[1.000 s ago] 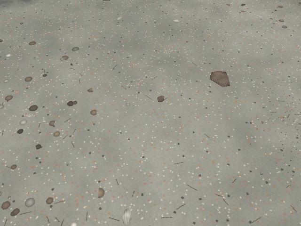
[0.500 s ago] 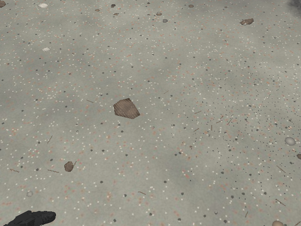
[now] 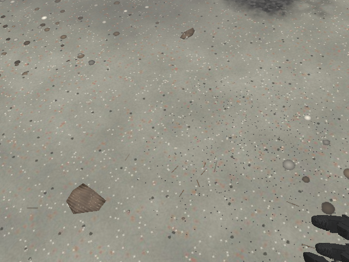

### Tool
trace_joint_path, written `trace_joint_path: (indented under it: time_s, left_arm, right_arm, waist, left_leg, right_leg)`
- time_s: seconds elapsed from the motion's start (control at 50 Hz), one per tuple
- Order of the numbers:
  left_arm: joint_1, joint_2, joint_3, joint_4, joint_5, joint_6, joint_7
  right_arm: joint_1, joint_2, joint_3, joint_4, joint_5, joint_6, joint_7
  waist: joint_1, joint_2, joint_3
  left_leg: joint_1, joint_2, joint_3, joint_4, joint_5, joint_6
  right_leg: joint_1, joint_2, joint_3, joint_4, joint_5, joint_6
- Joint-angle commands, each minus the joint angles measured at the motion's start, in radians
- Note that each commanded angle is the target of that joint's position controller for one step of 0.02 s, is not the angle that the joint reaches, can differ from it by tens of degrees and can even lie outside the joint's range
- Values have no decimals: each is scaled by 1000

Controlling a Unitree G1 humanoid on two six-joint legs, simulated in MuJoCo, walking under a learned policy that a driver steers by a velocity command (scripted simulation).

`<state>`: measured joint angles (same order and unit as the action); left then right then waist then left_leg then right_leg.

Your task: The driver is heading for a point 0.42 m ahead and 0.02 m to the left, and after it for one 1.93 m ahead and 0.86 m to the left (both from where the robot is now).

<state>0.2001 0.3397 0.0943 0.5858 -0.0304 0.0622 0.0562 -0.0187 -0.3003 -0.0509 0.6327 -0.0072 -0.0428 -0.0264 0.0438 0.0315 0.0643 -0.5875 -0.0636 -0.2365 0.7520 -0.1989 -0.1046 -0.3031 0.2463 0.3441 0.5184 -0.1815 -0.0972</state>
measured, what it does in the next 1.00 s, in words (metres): walks ahead: left foot, then right foot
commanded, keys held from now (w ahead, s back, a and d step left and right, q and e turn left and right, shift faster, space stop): shift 0.62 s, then w+shift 0.32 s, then q+shift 0.06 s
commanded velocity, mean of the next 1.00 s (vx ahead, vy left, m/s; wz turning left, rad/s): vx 0.20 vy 0.00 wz -0.21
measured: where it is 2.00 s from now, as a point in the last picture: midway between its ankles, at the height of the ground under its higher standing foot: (184, 253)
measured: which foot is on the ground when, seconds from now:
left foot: up 0.00-0.08, down 0.10-0.64, up 0.66-0.92, down 0.94-1.00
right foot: down 0.00-0.10, up 0.12-0.44, down 0.46-0.96, up 0.98-1.00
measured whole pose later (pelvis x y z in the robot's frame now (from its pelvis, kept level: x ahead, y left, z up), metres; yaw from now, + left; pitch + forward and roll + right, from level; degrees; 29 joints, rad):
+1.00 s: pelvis +0.20 +0.07 -0.01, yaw -10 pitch +2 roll +0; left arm 0.40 0.31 0.06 0.81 0.01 -0.06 -0.01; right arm 0.20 -0.31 -0.05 0.71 -0.03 -0.06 0.03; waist 0.02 -0.03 -0.01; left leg -0.37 -0.01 0.06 0.61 -0.28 0.04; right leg -0.20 -0.02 0.10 0.85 -0.47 -0.06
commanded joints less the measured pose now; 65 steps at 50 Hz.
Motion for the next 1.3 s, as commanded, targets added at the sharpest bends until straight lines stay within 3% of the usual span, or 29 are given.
trace_joint_path:
  time_s: [0.02, 0.08, 0.12, 0.14, 0.16, 0.2, 0.3, 0.38, 0.44, 0.48, 0.5, 0.54, 0.64, 0.68, 0.72, 0.78, 0.84, 0.86, 0.88, 0.94, 0.96, 0.98, 1.0, 1.02, 1.04, 1.06, 1.1, 1.2, 1.3]
  left_arm:
    - [-14, 112, 29, -82, 10, -9, 3]
    - [-42, 83, 12, -89, 8, -9, -6]
    - [110, 8, -17, -61, 28, -13, -20]
    - [106, 114, 12, -81, 11, -20, -22]
    - [78, 190, 32, -54, 19, -22, -19]
    - [28, 160, 27, -18, 20, 3, -12]
    - [0, 37, -20, -20, 16, -11, -21]
    - [-24, 30, -28, 0, 17, -27, -29]
    - [49, 21, -26, 52, 20, -34, -38]
    - [46, 74, -23, 38, 47, -39, -35]
    - [21, 102, -17, 65, 62, -42, -39]
    - [-35, -15, -51, 50, 70, -58, -48]
    - [60, 28, -44, 93, 45, -80, -38]
    - [144, 139, -10, 102, 27, -74, -34]
    - [169, 131, -10, 115, 21, -103, -27]
    - [151, 73, -21, 107, 11, -130, -33]
    - [119, 102, -12, 92, 3, -131, -47]
    - [143, 131, 1, 130, 74, -132, -66]
    - [142, 121, 4, 132, 72, -134, -75]
    - [90, 80, -9, 139, 71, -140, -76]
    - [47, 3, -31, 108, 88, -142, -71]
    - [101, -31, -38, 58, 67, -153, -72]
    - [109, 41, -23, 66, -45, -183, -64]
    - [37, 72, -24, 64, -41, -197, -63]
    - [20, 54, -26, 69, -7, -200, -59]
    - [23, 59, -22, 69, 28, -202, -57]
    - [17, 53, -18, 61, 46, -187, -65]
    - [-157, -8, -45, 3, 45, -161, -61]
    - [-204, 58, -22, -10, 24, -155, -69]
  right_arm:
    - [-23, -102, -35, -62, -1, -28, 8]
    - [36, -101, -45, -36, 5, -39, 22]
    - [10, -148, -46, -73, -21, -24, 14]
    - [107, -177, -59, -46, -41, -15, 16]
    - [113, -147, -56, -49, -19, -12, 17]
    - [99, -89, -32, -58, 1, 8, 10]
    - [101, -85, -21, -37, -7, 40, 5]
    - [162, -119, -32, -11, 2, 51, 7]
    - [177, -105, -21, 7, 18, 55, 5]
    - [232, -75, -9, 24, 6, 35, 13]
    - [229, -18, 3, 5, -6, 20, 18]
    - [159, -40, -2, 11, -21, 15, 20]
    - [206, -43, -8, 53, -6, 23, 11]
    - [138, -76, -22, 25, 33, 9, 16]
    - [77, -85, -29, -11, 63, -23, 27]
    - [87, -65, -21, -1, 37, -65, 50]
    - [70, -35, -3, -2, 29, -73, 69]
    - [67, -40, -8, -8, -48, -14, 93]
    - [96, -56, -15, -5, -41, 10, 96]
    - [473, -140, -51, 106, -30, 9, 62]
    - [680, -235, -66, 141, -52, -3, 43]
    - [677, -313, -73, 148, -44, -10, 42]
    - [491, -185, -33, 89, 34, -45, 44]
    - [425, -147, -24, 72, 37, -59, 48]
    - [383, -154, -26, 59, 20, -60, 54]
    - [343, -153, -28, 47, 11, -53, 53]
    - [325, -140, -25, 36, 11, -42, 43]
    - [374, -178, -52, 58, 36, -2, -3]
    - [357, -181, -71, 39, 49, 40, -32]
  waist:
    - [-5, -184, -188]
    - [-31, -182, -179]
    - [40, 136, -206]
    - [17, 263, -206]
    - [-5, 158, -191]
    - [-26, 36, -152]
    - [-41, 129, -129]
    - [-84, 180, -149]
    - [-42, 152, -145]
    - [-55, 33, -157]
    - [-101, -200, -153]
    - [-71, -163, -96]
    - [-46, -131, -58]
    - [24, -221, 43]
    - [35, -213, 146]
    - [28, -129, 55]
    - [22, -160, 2]
    - [15, -204, -14]
    - [3, -212, -5]
    - [-205, -36, -88]
    - [-295, 218, -188]
    - [-209, 433, -199]
    - [-115, 195, -79]
    - [-112, 86, -29]
    - [-87, 0, -15]
    - [-62, 1, -23]
    - [-34, 37, -34]
    - [-50, 59, -54]
    - [-38, 91, -107]
  left_leg:
    - [85, -16, 34, -111, 17, 15]
    - [299, 17, 68, -329, 161, 62]
    - [550, 316, -178, -347, 641, 227]
    - [543, 477, -415, -388, 664, 405]
    - [499, 449, -423, -382, 502, 412]
    - [432, 316, -226, -375, 261, 316]
    - [394, 188, -47, -439, 95, 278]
    - [428, 230, -81, -433, 70, 313]
    - [369, 224, -74, -399, 47, 283]
    - [235, 178, 3, -319, -9, 180]
    - [255, 67, 156, -275, -90, 116]
    - [355, 73, 158, -278, -18, 70]
    - [356, 40, 189, -235, -73, 81]
    - [93, 6, 276, -24, -259, 90]
    - [-181, 109, 176, 161, -266, 134]
    - [-250, 158, 181, 94, -140, 146]
    - [37, 110, 263, -97, -45, 115]
    - [161, 64, 331, -140, -75, 112]
    - [268, 58, 349, -154, -35, 118]
    - [716, 51, 323, -200, -108, 148]
    - [818, 279, 26, -357, -452, 177]
    - [830, 433, -572, -644, -642, 265]
    - [768, 448, -579, -610, -574, 350]
    - [689, 414, -444, -570, -327, 361]
    - [626, 357, -324, -549, -106, 362]
    - [581, 315, -229, -533, 78, 355]
    - [508, 257, -108, -530, 364, 342]
    - [363, 156, 14, -457, 569, 286]
    - [386, 158, -144, -360, 385, 213]
  right_leg:
    - [176, -252, 250, -21, 336, -65]
    - [118, -226, 252, 54, 230, -37]
    - [-90, -52, 52, 379, -484, 60]
    - [-220, -24, -48, 562, -580, 120]
    - [-240, -93, -69, 687, -480, 162]
    - [-235, -115, -105, 771, -355, 187]
    - [-154, -172, -252, 512, -279, 198]
    - [-32, -224, -291, 213, -263, 177]
    - [123, -211, -315, -80, -73, 125]
    - [271, -330, -186, -124, 72, 51]
    - [155, -399, -106, -122, 30, -17]
    - [28, -374, -111, -171, -158, -8]
    - [12, -316, -142, -181, -337, 25]
    - [66, -475, 110, -336, -727, -97]
    - [160, -589, 289, -408, -692, -185]
    - [341, -541, 143, -372, -434, -145]
    - [190, -449, -55, -365, -269, -106]
    - [123, -396, -115, -384, -303, -93]
    - [52, -409, -120, -388, -313, -91]
    - [-161, -345, -221, -10, -74, -57]
    - [-253, -259, -341, 434, -128, -11]
    - [-475, -128, -285, 644, -379, 10]
    - [-569, -260, -213, 753, -282, 17]
    - [-556, -294, -233, 733, -195, 15]
    - [-519, -319, -246, 692, -145, 30]
    - [-473, -333, -250, 621, -110, 52]
    - [-386, -315, -274, 536, -81, 96]
    - [-230, -194, -307, 165, 139, 157]
    - [-66, -168, -221, -37, 208, 148]
Velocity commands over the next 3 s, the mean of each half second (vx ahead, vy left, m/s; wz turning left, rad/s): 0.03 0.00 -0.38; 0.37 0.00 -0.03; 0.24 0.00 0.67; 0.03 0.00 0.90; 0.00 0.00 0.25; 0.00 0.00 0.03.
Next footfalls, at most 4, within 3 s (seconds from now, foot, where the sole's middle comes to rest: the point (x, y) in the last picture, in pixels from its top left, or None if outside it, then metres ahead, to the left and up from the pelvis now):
0.10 left None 0.17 0.14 -0.77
0.46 right None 0.06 -0.09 -0.77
0.94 left None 0.29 0.15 -0.77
1.36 right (213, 227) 0.56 -0.04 -0.77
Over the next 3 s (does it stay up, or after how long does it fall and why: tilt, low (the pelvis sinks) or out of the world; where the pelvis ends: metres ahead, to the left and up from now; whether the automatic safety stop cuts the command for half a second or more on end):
stays up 0.50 0.08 0.00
